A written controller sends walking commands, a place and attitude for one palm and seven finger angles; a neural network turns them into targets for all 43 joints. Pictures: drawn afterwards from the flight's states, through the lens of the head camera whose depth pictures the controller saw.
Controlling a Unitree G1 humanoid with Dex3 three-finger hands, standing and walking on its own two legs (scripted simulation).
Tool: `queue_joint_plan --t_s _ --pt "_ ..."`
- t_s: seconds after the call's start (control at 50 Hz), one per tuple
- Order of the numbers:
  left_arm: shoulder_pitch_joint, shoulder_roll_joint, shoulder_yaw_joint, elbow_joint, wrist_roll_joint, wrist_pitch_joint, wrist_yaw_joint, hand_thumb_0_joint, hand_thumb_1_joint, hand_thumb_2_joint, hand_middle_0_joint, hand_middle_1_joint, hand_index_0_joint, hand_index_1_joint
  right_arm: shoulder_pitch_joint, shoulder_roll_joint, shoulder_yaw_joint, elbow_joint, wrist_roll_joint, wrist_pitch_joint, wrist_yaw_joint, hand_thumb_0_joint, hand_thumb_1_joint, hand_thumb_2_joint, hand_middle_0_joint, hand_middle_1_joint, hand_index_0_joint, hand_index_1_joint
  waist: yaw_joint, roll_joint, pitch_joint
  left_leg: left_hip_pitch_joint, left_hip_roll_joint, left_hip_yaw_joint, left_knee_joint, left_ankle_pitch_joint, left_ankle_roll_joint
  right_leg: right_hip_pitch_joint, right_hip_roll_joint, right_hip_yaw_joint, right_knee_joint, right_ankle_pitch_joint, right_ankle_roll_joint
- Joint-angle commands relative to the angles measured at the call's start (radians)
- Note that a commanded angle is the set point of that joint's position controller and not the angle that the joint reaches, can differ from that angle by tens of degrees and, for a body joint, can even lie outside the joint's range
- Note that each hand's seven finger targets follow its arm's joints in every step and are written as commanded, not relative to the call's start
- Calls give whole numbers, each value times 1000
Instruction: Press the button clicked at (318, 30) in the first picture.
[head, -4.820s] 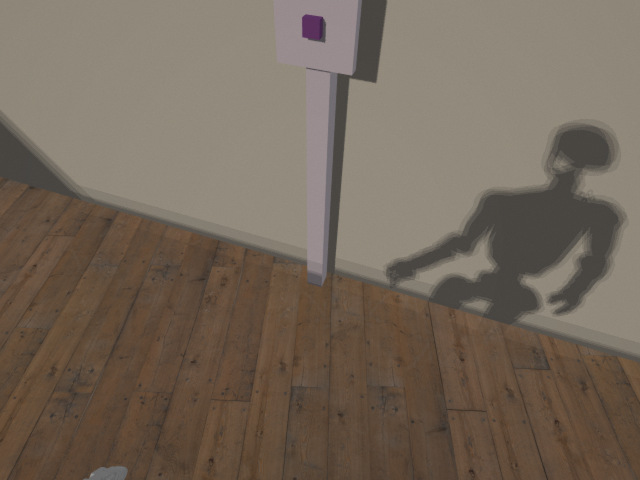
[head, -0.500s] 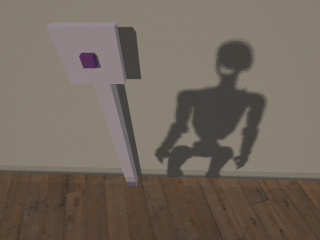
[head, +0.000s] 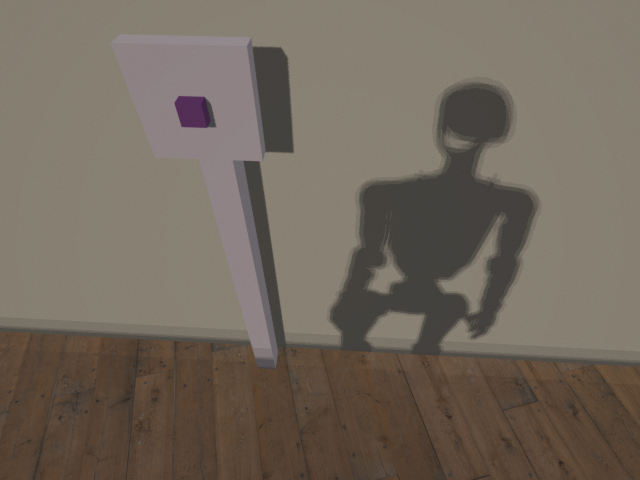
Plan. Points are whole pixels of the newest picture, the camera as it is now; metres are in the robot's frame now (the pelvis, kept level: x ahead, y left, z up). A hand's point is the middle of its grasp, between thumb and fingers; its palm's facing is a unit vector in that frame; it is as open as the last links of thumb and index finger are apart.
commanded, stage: look again from close up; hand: left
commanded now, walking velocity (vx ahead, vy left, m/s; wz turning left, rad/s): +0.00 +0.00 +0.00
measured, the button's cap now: (193, 110) +0.56 +0.21 +0.19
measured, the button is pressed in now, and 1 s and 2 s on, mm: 0 0 0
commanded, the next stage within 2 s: shuffle to correct the standing spot in 0.32 s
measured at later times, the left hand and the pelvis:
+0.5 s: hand out of the picture +0.03 +0.17 -0.17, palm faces -0.01 -0.98 -0.20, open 7.4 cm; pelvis +0.02 +0.00 +0.00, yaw -1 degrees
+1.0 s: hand out of the picture +0.08 +0.19 -0.17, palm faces +0.01 -0.98 -0.22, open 7.4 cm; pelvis +0.06 +0.01 +0.00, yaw -1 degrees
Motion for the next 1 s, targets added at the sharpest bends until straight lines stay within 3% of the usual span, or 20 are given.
queue_joint_plan --t_s 0.0,0.04,0.18,0.4,0.48,0.56,0.6,0.64,0.66,0.68,0.7,0.74,0.76,0.78,0.82,0.98 --pt "26 104 20 -65 -7 -22 8 0 900 900 -200 -300 -200 -300 41 -86 1 -50 2 -28 -9 0 -900 -900 200 300 200 300 18 4 78 -79 81 -125 -205 2 39 12 -46 76 -90 -28 -42" --pt "31 105 17 -63 -8 -20 7 0 900 900 -200 -300 -200 -300 39 -88 3 -47 3 -29 -11 0 -900 -900 200 300 200 300 20 -32 84 -62 73 -114 -209 11 39 17 -51 84 -100 -5 -40" --pt "11 121 19 -63 -10 -19 7 0 900 900 -200 -300 -200 -300 42 -92 8 -15 3 -29 -12 0 -900 -900 200 300 200 300 20 -45 67 -8 67 -88 -206 94 34 43 -63 84 -111 56 -36" --pt "-7 134 23 -50 -11 -17 7 0 900 900 -200 -300 -200 -300 26 -91 11 24 4 -29 -16 0 -900 -900 200 300 200 300 20 -19 50 46 68 -65 -195 189 26 75 -72 85 -115 153 -36" --pt "4 140 32 -50 -2 -11 2 0 900 900 -200 -300 -200 -300 29 -90 7 28 -2 -16 -9 0 -900 -900 200 300 200 300 25 -46 97 -6 43 -47 -172 -64 33 38 -71 110 -131 -128 -57" --pt "34 172 48 -55 -2 -13 -4 0 900 900 -200 -300 -200 -300 27 -72 6 10 -5 -12 -2 0 -900 -900 200 300 200 300 28 -123 138 -77 -6 2 -78 -113 25 33 -119 192 -192 -246 -98" --pt "47 180 58 -56 -2 -17 -3 0 900 900 -200 -300 -200 -300 30 -63 5 3 -6 -18 -2 0 -900 -900 200 300 200 300 28 -137 132 -80 -12 21 -34 -81 23 40 -151 217 -193 -186 -118" --pt "37 169 61 -58 -3 -18 -3 0 900 900 -200 -300 -200 -300 50 -57 6 10 -4 -26 -5 0 -900 -900 200 300 200 300 13 -106 123 -20 -1 14 -63 -4 26 15 -135 175 -142 -68 -113" --pt "15 151 56 -62 -2 -16 -2 0 900 900 -200 -300 -200 -300 72 -62 6 23 -2 -31 -7 0 -900 -900 200 300 200 300 3 -47 109 33 23 -19 -104 103 34 2 -90 113 -77 12 -89" --pt "8 124 50 -64 -1 -16 0 0 900 900 -200 -300 -200 -300 99 -84 6 41 -1 -38 -12 0 -900 -900 200 300 200 300 -1 47 78 102 74 -65 -122 291 49 -12 -47 48 11 95 -65" --pt "8 100 42 -61 -2 -16 3 0 900 900 -200 -300 -200 -300 113 -103 3 53 1 -41 -21 0 -900 -900 200 300 200 300 4 113 46 142 122 -100 -131 521 73 -1 -23 4 58 102 -44" --pt "31 84 35 -42 -10 -15 12 0 900 900 -200 -300 -200 -300 91 -109 1 52 7 -40 -37 0 -900 -900 200 300 200 300 22 99 22 187 138 -97 -96 838 84 31 -24 10 36 139 -33" --pt "38 92 36 -33 -14 -16 14 0 900 900 -200 -300 -200 -300 70 -103 1 45 10 -38 -42 0 -900 -900 200 300 200 300 28 49 24 185 123 -79 -73 882 71 57 -39 29 6 254 -33" --pt "50 108 40 -28 -16 -18 17 0 900 900 -200 -300 -200 -300 57 -106 -3 37 11 -36 -44 0 -900 -900 200 300 200 300 27 14 0 195 104 -57 -61 857 51 87 -58 43 -8 386 -34" --pt "34 127 46 -32 -17 -14 21 0 900 900 -200 -300 -200 -300 51 -105 -11 29 14 -29 -45 0 -900 -900 200 300 200 300 18 -7 -6 188 89 -43 -79 781 38 111 -73 47 4 489 -31" --pt "-7 140 58 -85 -12 0 25 0 900 900 -200 -300 -200 -300 13 -96 -24 5 7 -17 -41 0 -900 -900 200 300 200 300 23 -14 -44 169 90 -43 -100 646 37 119 -84 66 10 460 -37"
